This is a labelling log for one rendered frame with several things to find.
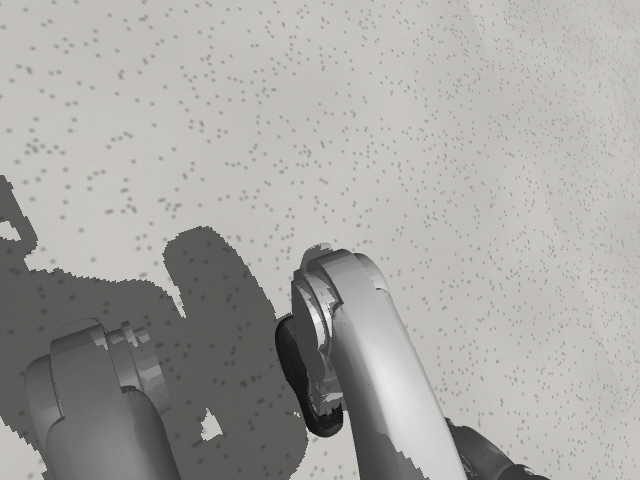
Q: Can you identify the right robot hand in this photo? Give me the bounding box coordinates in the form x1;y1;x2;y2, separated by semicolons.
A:
444;417;515;480

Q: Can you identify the right robot foot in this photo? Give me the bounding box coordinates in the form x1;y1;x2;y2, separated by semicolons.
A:
275;315;343;438

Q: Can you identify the right robot arm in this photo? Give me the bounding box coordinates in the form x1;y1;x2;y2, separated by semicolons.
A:
497;464;550;480

